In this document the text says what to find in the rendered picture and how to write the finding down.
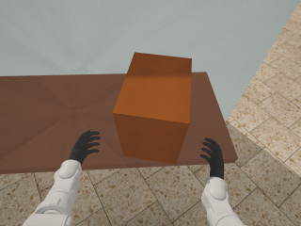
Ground robot left upper arm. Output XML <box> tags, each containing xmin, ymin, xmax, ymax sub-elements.
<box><xmin>25</xmin><ymin>213</ymin><xmax>72</xmax><ymax>226</ymax></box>

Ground table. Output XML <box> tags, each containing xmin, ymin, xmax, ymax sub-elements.
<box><xmin>0</xmin><ymin>72</ymin><xmax>238</xmax><ymax>174</ymax></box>

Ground right robot forearm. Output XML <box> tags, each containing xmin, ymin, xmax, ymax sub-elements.
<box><xmin>201</xmin><ymin>176</ymin><xmax>246</xmax><ymax>226</ymax></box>

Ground left robot forearm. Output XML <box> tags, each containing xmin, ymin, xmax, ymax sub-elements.
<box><xmin>23</xmin><ymin>159</ymin><xmax>82</xmax><ymax>226</ymax></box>

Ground right robot hand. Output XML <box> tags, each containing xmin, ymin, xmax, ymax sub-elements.
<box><xmin>200</xmin><ymin>137</ymin><xmax>224</xmax><ymax>180</ymax></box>

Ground carton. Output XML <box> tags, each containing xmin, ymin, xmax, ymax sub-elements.
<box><xmin>113</xmin><ymin>52</ymin><xmax>192</xmax><ymax>165</ymax></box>

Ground left robot hand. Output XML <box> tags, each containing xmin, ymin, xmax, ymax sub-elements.
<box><xmin>68</xmin><ymin>130</ymin><xmax>101</xmax><ymax>166</ymax></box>

